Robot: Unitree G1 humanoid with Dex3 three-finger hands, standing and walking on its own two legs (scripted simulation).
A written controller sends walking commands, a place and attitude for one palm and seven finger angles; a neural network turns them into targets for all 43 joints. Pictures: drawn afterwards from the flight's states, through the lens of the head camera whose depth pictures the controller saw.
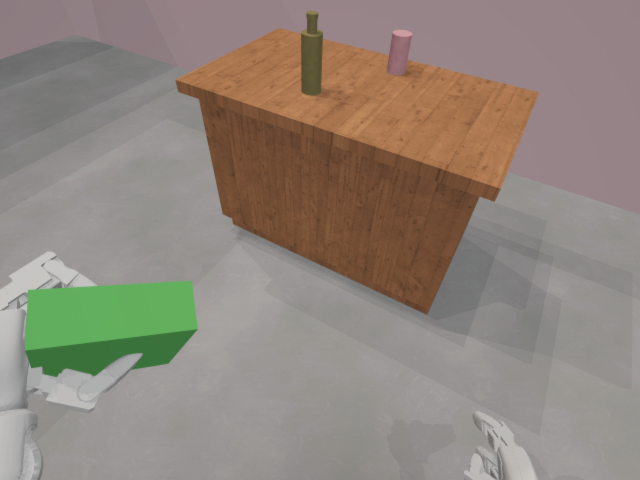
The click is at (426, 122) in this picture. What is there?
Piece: table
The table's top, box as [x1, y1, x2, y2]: [175, 28, 538, 201]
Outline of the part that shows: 175,80 178,91 493,201 502,184 538,94 538,92 410,60 407,60 404,74 392,75 386,71 388,55 323,39 321,92 317,95 306,95 302,93 300,90 300,33 280,28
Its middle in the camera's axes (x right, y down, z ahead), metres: +0.12 -0.47 +1.25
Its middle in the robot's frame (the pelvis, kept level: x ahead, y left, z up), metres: +1.25 -0.05 -0.10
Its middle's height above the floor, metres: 0.68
